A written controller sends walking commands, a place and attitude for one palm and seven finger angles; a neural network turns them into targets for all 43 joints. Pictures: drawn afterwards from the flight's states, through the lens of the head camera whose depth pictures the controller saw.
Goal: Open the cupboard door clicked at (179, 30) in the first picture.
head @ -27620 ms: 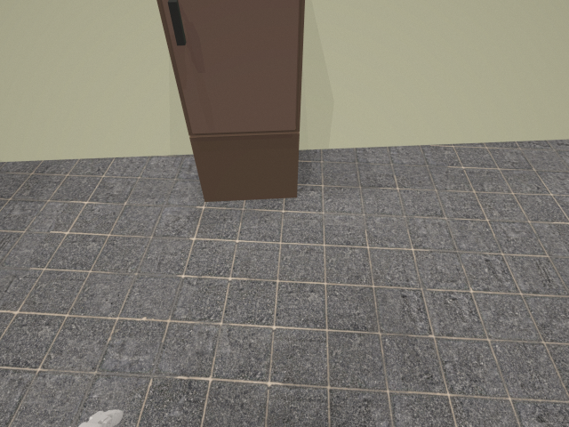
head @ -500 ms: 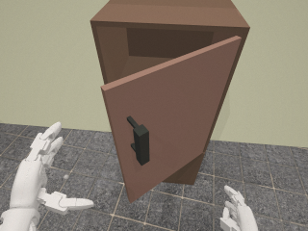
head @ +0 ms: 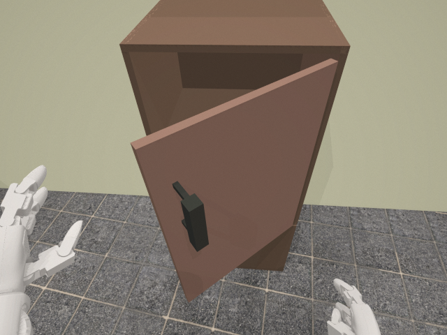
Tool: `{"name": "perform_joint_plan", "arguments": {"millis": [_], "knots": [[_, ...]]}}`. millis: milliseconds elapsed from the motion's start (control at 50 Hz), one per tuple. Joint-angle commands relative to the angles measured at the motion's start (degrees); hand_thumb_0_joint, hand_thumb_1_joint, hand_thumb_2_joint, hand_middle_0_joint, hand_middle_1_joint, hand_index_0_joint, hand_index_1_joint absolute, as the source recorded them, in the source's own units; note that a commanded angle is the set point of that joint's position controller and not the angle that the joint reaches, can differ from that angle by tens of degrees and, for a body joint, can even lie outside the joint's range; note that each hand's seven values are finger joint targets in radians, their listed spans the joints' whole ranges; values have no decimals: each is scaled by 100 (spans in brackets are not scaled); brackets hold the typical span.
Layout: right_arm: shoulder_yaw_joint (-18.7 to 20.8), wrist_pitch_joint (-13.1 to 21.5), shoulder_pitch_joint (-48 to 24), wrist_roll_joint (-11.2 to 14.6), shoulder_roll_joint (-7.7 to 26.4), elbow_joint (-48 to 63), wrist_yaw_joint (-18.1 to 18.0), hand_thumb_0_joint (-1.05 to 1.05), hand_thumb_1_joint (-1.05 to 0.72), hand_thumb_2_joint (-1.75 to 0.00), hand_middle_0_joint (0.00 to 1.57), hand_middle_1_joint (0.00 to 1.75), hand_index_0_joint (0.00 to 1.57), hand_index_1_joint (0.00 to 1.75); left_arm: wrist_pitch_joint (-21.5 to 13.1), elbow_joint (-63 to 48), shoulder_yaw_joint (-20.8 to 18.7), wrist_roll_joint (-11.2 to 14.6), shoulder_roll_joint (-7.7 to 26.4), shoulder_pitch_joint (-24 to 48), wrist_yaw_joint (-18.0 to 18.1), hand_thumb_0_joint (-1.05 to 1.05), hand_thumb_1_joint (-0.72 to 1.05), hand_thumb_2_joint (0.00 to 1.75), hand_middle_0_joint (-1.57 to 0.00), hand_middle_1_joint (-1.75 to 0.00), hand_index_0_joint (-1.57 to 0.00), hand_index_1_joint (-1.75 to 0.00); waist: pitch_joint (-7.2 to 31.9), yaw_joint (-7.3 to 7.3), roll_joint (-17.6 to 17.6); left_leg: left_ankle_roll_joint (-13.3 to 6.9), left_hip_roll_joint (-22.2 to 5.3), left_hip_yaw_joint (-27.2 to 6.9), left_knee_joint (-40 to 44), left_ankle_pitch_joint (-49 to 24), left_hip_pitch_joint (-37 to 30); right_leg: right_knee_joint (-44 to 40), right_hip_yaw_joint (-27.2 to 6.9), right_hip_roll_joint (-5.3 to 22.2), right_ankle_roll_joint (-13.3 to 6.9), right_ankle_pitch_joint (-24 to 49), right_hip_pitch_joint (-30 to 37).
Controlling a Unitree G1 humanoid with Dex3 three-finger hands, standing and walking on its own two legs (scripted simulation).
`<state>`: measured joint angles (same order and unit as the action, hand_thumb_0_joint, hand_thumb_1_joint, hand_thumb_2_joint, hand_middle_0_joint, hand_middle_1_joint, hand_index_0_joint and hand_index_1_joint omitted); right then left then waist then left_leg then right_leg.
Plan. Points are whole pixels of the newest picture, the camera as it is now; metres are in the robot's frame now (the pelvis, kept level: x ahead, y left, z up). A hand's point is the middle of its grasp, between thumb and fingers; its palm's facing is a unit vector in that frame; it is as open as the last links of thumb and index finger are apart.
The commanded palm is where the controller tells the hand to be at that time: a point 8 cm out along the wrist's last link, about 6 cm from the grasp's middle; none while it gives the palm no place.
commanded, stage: draw the hand back to the body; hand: left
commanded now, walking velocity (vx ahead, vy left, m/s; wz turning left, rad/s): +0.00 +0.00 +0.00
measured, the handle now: (189, 215) +0.29 +0.11 +0.09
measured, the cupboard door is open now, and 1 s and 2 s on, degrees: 41 41 41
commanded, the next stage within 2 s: step back with the hand held close in 0.44 s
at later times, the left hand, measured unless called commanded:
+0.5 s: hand (60, 244) +0.18 +0.25 +0.15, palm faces +0.45 -0.80 -0.40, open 7.4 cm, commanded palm +0.13 +0.29 +0.17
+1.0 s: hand (33, 266) +0.15 +0.27 +0.15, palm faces +0.34 -0.78 -0.53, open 7.4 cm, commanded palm +0.09 +0.31 +0.17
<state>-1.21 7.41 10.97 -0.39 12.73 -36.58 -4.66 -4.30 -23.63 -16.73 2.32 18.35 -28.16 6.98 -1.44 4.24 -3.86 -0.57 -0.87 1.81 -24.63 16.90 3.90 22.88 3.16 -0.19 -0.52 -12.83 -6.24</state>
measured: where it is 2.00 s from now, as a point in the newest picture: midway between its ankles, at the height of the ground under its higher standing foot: outside the picture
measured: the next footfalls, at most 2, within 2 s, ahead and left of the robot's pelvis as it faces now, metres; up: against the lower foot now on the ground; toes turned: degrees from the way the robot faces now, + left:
right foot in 1.62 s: -0.24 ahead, -0.09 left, +0.00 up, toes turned -4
left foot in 1.84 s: -0.23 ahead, +0.12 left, +0.00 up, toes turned +0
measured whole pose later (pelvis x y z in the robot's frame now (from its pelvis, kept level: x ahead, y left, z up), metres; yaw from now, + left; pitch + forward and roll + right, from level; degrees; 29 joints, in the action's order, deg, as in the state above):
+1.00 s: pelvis -0.06 +0.02 -0.01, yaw -2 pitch +0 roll +0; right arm 1.2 0.8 10.0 0.6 12.9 -31.3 -4.8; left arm -8.9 -29.3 -24.0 1.7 24.7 -32.8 7.0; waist -3.1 0.4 0.2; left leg -2.3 0.5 4.6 -28.8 13.5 15.0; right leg 27.2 0.4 1.2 0.8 -8.5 -18.3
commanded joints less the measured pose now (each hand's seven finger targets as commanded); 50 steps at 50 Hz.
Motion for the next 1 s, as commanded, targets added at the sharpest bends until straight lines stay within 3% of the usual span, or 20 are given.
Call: {"name": "perform_joint_plan", "arguments": {"millis": [0, 60, 100, 160, 200, 260, 460, 520, 540, 560, 580, 620, 680, 780, 840, 860, 880, 980], "knots": [[202, 239, -737, 15, 552, 884, -45, 0, -90, -90, 20, 30, 20, 30, -402, -1064, -878, 31, 1117, 532, 140, 0, 83, 87, -20, -30, -20, -30, 425, 5, 92, -15, -56, -97, 420, -1723, 270, -308, -191, 75, -73, 1214, 449], [221, 220, -768, 12, 572, 851, -39, 0, -90, -90, 20, 30, 20, 30, -407, -999, -883, 34, 1102, 631, 120, 0, 90, 90, -20, -30, -20, -30, 450, 2, -63, -18, -55, -80, 403, -1870, 183, -337, -206, 85, -80, 1341, 481], [237, 196, -758, 20, 569, 863, -15, 0, -90, -90, 20, 30, 20, 30, -388, -865, -751, 59, 954, 497, 80, 0, 90, 90, -20, -30, -20, -30, 390, -20, 206, -50, -66, -55, 406, -1863, 162, -367, -209, 77, -39, 1382, 428], [259, 177, -788, 18, 609, 839, -5, 0, -90, -90, 20, 30, 20, 30, -384, -873, -747, 48, 1009, 569, 65, 0, 90, 90, -20, -30, -20, -30, 409, -18, 64, -60, -56, -28, 395, -1853, 131, -395, -228, 93, -44, 1421, 453], [260, 167, -781, 9, 585, 855, 9, 0, -90, -90, 20, 30, 20, 30, -398, -896, -790, 55, 1038, 507, 69, 0, 90, 90, -20, -30, -20, -30, 496, -2, 224, -68, -50, -44, 418, -1847, 128, -390, -219, 83, -29, 1420, 499], [263, 172, -819, 11, 587, 842, -7, 0, -90, -90, 20, 30, 20, 30, -417, -1031, -878, 39, 1183, 648, 84, 0, 90, 90, -20, -30, -20, -30, 538, 8, 96, -63, -32, -38, 400, -1790, 94, -421, -253, 87, -47, 1384, 513], [252, 238, -833, 22, 558, 793, 0, 0, -90, -90, 20, 30, 20, 30, -445, -915, -832, 31, 1093, 619, 90, 0, 90, 90, -20, -30, -20, -30, 306, -5, -107, -40, -39, -65, 502, -1566, 129, -512, -238, 68, -66, 1076, 387], [265, 220, -826, 32, 560, 822, 21, 0, -90, -90, 20, 30, 20, 30, -455, -908, -779, 40, 1018, 578, 64, 0, 90, 90, -20, -30, -20, -30, 351, -11, 127, -48, -57, -72, 530, -1513, 135, -506, -233, 47, -40, 998, 395], [255, 242, -866, 35, 576, 840, 14, 0, -90, -90, 20, 30, 20, 30, -511, -1285, -963, 53, 1287, 1090, 94, 0, 90, 90, -20, -30, -20, -30, 490, -15, 113, -57, -38, -96, 510, -1472, 109, -515, -248, 58, -41, 972, 442], [130, 139, -709, 141, 596, 1055, 13, 0, -90, -90, 20, 30, 20, 30, -796, -1341, -1864, 14, 2186, 1921, 161, 0, 90, 90, -20, -30, -20, -30, -292, -269, -234, -113, -85, -191, 445, -815, 625, -779, -747, 289, -66, 990, -250], [214, 60, -665, 95, 560, 935, -6, 0, -90, -90, 20, 30, 20, 30, -809, -751, -1423, 43, 1560, 1026, 70, 0, 90, 90, -20, -30, -20, -30, -81, -295, 472, -142, -116, -269, 323, -753, 612, -834, -723, 383, -38, 947, -302], [279, -78, -711, 84, 666, 1037, 40, 0, -90, -90, 20, 30, 20, 30, -721, -656, -1057, 5, 1186, 349, -20, 0, 90, 90, -20, -30, -20, -30, 162, -323, 501, -142, -115, -180, 207, -1042, 402, -791, -743, 426, -32, 1234, -381], [323, -185, -703, 70, 736, 1128, 31, 0, -90, -90, 20, 30, 20, 30, -763, -969, -994, -10, 1167, 56, -11, 0, 90, 90, -20, -30, -20, -30, 682, -334, -16, -94, -235, -154, 215, -1708, 424, -345, -610, 452, -23, 2015, -101], [411, -344, -667, 101, 691, 1329, -7, 0, -90, -90, 20, 30, 20, 30, -739, -1469, -1371, -19, 1518, -315, 99, 0, 90, 90, -20, -30, -20, -30, 1349, -305, 338, -44, -354, -210, 80, -2397, 574, 215, -518, 436, 15, 2786, 239], [448, -405, -673, 121, 667, 1418, -24, 0, -90, -90, 20, 30, 20, 30, -763, -1643, -1541, -18, 1635, -425, 153, 0, 90, 90, -20, -30, -20, -30, 1288, -317, 360, -41, -374, -243, 45, -2248, 854, 386, -570, 437, 12, 2735, 124], [456, -413, -711, 104, 698, 1425, -43, 0, -90, -90, 20, 30, 20, 30, -780, -1750, -1605, -27, 1709, -400, 172, 0, 90, 90, -20, -30, -20, -30, 1247, -304, 45, -46, -375, -285, 82, -2210, 956, 443, -558, 435, 4, 2636, 112], [442, -412, -696, 111, 651, 1440, -48, 0, -90, -90, 20, 30, 20, 30, -785, -1703, -1584, -22, 1634, -468, 186, 0, 90, 90, -20, -30, -20, -30, 1150, -302, 51, -56, -425, -329, 161, -2043, 1108, 520, -535, 396, 27, 2371, 66], [453, -330, -610, 95, 728, 1482, -61, 0, -90, -90, 20, 30, 20, 30, -863, -1693, -1521, -100, 1478, -428, 221, 0, 90, 90, -20, -30, -20, -30, 735, -319, -232, -264, -659, -524, 546, -594, 2229, 962, -528, 238, 108, 1384, 196]]}}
